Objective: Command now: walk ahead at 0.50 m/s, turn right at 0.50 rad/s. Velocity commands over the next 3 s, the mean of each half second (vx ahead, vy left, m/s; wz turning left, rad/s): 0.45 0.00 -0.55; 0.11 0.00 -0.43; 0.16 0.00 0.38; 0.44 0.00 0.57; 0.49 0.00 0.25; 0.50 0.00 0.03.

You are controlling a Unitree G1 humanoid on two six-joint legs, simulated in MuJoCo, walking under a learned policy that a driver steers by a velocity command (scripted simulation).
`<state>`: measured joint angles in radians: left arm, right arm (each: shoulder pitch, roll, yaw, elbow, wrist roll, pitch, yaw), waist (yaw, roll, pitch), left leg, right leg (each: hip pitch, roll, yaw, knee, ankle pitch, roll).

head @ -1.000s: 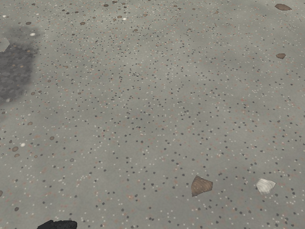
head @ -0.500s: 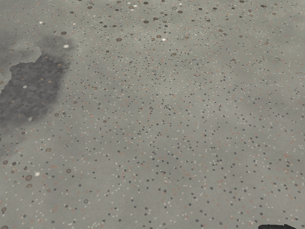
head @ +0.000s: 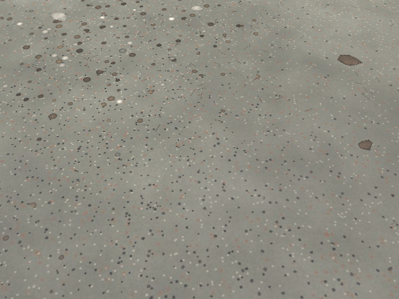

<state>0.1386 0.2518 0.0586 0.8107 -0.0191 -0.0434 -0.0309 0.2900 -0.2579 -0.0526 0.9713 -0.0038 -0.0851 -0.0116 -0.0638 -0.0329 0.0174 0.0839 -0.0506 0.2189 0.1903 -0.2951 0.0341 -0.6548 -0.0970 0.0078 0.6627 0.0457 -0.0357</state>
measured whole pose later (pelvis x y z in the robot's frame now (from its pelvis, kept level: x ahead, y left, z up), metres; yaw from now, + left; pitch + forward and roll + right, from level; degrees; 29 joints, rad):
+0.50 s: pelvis +0.28 -0.04 +0.00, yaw -17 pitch +2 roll +0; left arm 0.33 0.29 0.08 0.75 -0.02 -0.03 0.02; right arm 0.00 -0.28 -0.05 0.75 -0.01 -0.09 0.01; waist 0.07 0.04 0.04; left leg -0.60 0.03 -0.10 0.53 0.04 -0.05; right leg -0.14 0.11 0.15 0.42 -0.30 -0.07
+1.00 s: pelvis +0.39 -0.06 +0.00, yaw -30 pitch +0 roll +1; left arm 0.19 0.27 0.05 0.65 0.02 0.05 0.02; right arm 0.15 -0.28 -0.04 0.83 0.00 -0.01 0.02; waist -0.04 0.01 0.04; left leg -0.34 0.04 0.09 0.51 -0.23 -0.01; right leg -0.29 -0.03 0.02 0.53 -0.26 0.00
